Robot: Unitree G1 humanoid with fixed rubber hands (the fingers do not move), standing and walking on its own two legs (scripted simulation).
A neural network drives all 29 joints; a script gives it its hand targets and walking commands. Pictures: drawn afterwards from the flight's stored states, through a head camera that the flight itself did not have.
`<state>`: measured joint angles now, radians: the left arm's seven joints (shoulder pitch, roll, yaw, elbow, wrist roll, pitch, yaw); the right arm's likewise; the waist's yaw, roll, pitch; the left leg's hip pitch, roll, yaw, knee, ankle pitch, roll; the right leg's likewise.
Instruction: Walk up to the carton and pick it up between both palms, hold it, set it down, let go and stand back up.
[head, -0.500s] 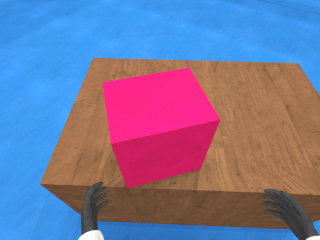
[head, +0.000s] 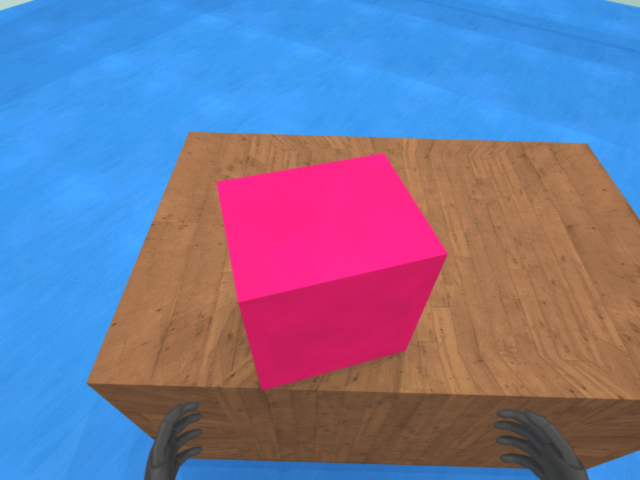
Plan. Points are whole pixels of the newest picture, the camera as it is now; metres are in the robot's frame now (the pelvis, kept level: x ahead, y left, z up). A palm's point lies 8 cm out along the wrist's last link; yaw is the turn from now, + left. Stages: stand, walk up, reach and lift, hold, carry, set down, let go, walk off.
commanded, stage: set down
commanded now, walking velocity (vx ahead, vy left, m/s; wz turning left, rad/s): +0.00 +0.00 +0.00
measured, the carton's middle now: (321, 275) +0.45 +0.05 -0.05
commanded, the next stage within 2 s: let go in 0.90 s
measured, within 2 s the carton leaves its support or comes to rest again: neither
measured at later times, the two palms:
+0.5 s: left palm out of the picture +0.15 +0.23 -0.08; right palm out of the picture +0.16 -0.22 -0.06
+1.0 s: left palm (140, 474) +0.15 +0.25 -0.07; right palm out of the picture +0.14 -0.21 -0.07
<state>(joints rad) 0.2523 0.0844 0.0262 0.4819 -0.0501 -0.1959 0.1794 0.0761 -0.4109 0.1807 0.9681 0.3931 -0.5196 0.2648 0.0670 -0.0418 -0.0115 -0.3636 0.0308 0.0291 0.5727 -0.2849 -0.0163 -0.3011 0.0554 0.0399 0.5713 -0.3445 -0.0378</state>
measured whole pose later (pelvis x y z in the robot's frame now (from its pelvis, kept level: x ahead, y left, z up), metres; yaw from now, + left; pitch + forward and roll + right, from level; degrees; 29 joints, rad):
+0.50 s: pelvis -0.01 +0.01 +0.01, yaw +0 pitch +0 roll +0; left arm 0.19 0.16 0.01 0.55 -0.02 0.01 0.09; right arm 0.11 -0.26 0.05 0.86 0.13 -0.31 0.12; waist 0.04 -0.04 0.02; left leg -0.23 0.02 0.03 0.47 -0.23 0.00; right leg -0.16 0.04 0.04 0.45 -0.28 -0.02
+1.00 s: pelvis +0.00 +0.02 +0.01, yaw +0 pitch -3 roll +0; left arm 0.18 0.23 -0.02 0.55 -0.03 0.11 0.04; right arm 0.17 -0.18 -0.04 0.79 0.00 -0.21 0.06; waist 0.01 -0.04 0.06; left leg -0.13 0.00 0.05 0.40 -0.21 0.01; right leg -0.07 0.02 0.05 0.38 -0.26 -0.01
